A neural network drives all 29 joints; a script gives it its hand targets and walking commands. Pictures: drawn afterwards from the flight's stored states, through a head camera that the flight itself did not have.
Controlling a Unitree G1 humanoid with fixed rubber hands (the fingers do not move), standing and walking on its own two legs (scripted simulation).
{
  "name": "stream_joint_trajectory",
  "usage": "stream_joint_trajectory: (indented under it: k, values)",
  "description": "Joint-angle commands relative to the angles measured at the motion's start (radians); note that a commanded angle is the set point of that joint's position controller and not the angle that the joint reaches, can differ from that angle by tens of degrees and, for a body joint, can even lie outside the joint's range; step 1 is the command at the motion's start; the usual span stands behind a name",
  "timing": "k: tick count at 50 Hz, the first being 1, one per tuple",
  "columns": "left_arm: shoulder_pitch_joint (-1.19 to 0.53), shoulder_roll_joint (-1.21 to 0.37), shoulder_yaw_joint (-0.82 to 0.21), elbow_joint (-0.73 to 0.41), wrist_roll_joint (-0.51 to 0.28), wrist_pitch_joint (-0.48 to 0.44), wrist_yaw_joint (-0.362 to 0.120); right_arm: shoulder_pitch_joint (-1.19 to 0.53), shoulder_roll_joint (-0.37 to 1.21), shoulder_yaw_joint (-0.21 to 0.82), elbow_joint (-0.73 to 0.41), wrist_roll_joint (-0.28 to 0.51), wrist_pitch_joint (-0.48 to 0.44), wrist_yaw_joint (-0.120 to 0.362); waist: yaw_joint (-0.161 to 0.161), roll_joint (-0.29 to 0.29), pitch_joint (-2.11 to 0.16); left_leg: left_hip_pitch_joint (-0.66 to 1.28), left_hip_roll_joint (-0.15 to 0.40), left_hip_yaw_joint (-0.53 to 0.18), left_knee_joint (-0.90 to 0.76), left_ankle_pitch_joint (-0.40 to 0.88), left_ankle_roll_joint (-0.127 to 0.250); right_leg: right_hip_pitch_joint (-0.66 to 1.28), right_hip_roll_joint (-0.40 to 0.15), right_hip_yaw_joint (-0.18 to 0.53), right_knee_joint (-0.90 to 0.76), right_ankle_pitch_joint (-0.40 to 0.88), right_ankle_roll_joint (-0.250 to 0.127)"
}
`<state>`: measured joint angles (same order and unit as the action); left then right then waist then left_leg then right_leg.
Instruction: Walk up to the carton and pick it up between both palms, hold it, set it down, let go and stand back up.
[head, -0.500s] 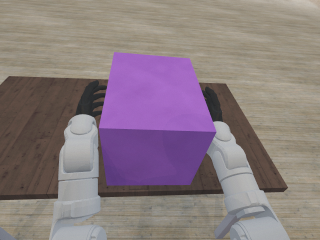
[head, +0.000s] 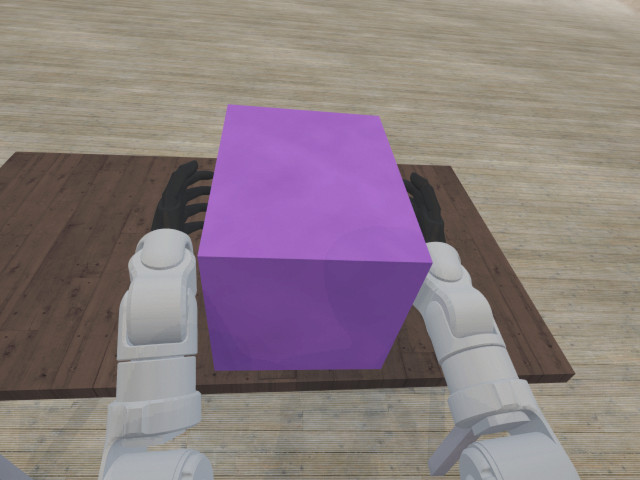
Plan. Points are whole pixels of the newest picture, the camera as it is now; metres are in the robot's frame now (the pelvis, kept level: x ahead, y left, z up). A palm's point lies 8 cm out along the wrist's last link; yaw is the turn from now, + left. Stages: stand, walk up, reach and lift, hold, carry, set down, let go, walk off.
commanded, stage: hold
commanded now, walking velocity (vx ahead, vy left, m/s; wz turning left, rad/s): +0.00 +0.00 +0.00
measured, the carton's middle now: (302, 234) +0.38 +0.01 +0.15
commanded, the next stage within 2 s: none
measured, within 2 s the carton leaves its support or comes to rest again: neither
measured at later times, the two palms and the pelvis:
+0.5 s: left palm (172, 233) +0.35 +0.15 +0.18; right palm (423, 240) +0.35 -0.14 +0.16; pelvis +0.00 +0.00 +0.00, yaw +0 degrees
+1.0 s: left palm (172, 232) +0.35 +0.15 +0.18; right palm (423, 240) +0.35 -0.14 +0.16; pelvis +0.00 +0.00 +0.00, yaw +0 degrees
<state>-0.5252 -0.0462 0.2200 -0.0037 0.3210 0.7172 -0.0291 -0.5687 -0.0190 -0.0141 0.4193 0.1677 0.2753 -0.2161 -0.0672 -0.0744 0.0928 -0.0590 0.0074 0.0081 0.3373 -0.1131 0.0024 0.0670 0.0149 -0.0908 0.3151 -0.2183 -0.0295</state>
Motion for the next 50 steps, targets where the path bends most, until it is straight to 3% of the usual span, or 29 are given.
stream_joint_trajectory:
  k: [1,5,11,12,14,16,23,26,30,31,38,39,44,50]
  values:
    - [-0.566,-0.506,-0.464,-0.085,-0.129,-0.056,-0.134,-0.785,0.523,0.398,-0.315,0.045,-0.065,0.082,-0.009,0.083,-0.421,0.24,-0.027,0.018,-0.021,0.129,0.008,-0.086,0.001,-0.009,-0.062,0.244,0.083]
    - [-0.585,-0.515,-0.485,-0.097,-0.142,-0.061,-0.128,-0.811,0.536,0.42,-0.331,0.059,-0.07,0.083,0.005,0.087,-0.46,0.257,-0.03,0.02,-0.01,0.157,0.004,-0.096,0.006,-0.014,-0.061,0.252,0.083]
    - [-0.575,-0.541,-0.515,-0.112,-0.154,-0.062,-0.121,-0.79,0.523,0.412,-0.336,0.056,-0.071,0.083,-0.012,0.107,-0.461,0.275,-0.022,0.012,-0.006,0.178,-0.011,-0.111,0.014,-0.016,-0.058,0.248,0.075]
    - [-0.548,-0.524,-0.496,-0.105,-0.147,-0.056,-0.122,-0.788,0.517,0.423,-0.343,0.062,-0.067,0.08,-0.003,0.081,-0.466,0.278,-0.025,0.016,-0.006,0.183,-0.003,-0.093,0.016,-0.018,-0.062,0.263,0.081]
    - [-0.526,-0.516,-0.485,-0.095,-0.133,-0.053,-0.126,-0.77,0.508,0.417,-0.329,0.058,-0.064,0.079,-0.008,0.087,-0.439,0.279,-0.022,0.013,-0.009,0.18,-0.004,-0.096,0.012,-0.014,-0.066,0.26,0.08]
    - [-0.566,-0.516,-0.497,-0.138,-0.146,-0.059,-0.127,-0.763,0.515,0.414,-0.322,0.058,-0.061,0.081,-0.022,0.094,-0.441,0.267,-0.022,0.011,-0.009,0.173,-0.007,-0.09,0.011,-0.013,-0.061,0.263,0.078]
    - [-0.558,-0.499,-0.471,-0.085,-0.125,-0.048,-0.132,-0.793,0.513,0.403,-0.316,0.052,-0.066,0.085,-0.002,0.096,-0.413,0.243,-0.03,0.022,-0.017,0.128,0.002,-0.097,0.004,-0.017,-0.068,0.214,0.08]
    - [-0.597,-0.527,-0.499,-0.141,-0.148,-0.059,-0.131,-0.799,0.533,0.41,-0.34,0.058,-0.07,0.083,-0.015,0.101,-0.449,0.25,-0.027,0.017,-0.012,0.158,-0.006,-0.085,0.005,-0.015,-0.056,0.256,0.081]
    - [-0.553,-0.525,-0.507,-0.101,-0.148,-0.057,-0.125,-0.792,0.529,0.424,-0.352,0.06,-0.07,0.08,-0.004,0.097,-0.462,0.268,-0.028,0.014,-0.003,0.181,-0.005,-0.091,0.008,-0.014,-0.06,0.268,0.081]
    - [-0.582,-0.531,-0.513,-0.13,-0.154,-0.063,-0.126,-0.775,0.522,0.413,-0.336,0.057,-0.069,0.082,-0.014,0.107,-0.462,0.275,-0.024,0.012,-0.004,0.189,-0.012,-0.103,0.012,-0.017,-0.055,0.271,0.078]
    - [-0.539,-0.511,-0.493,-0.134,-0.138,-0.054,-0.129,-0.757,0.526,0.44,-0.347,0.069,-0.061,0.076,0.001,0.092,-0.459,0.272,-0.033,0.016,-0.005,0.213,0.0,-0.071,0.008,-0.01,-0.056,0.323,0.086]
    - [-0.544,-0.509,-0.495,-0.128,-0.141,-0.053,-0.131,-0.765,0.514,0.43,-0.339,0.063,-0.06,0.075,-0.01,0.093,-0.441,0.258,-0.03,0.011,-0.004,0.191,-0.006,-0.08,0.008,-0.011,-0.058,0.299,0.085]
    - [-0.578,-0.5,-0.466,-0.096,-0.133,-0.057,-0.134,-0.789,0.519,0.388,-0.313,0.04,-0.063,0.085,-0.005,0.081,-0.413,0.225,-0.024,0.018,-0.032,0.096,0.008,-0.098,0.003,-0.012,-0.066,0.2,0.081]
    - [-0.598,-0.526,-0.497,-0.112,-0.155,-0.063,-0.13,-0.8,0.541,0.405,-0.324,0.047,-0.07,0.083,-0.009,0.093,-0.463,0.242,-0.027,0.019,-0.018,0.147,0.002,-0.085,0.004,-0.012,-0.055,0.265,0.083]
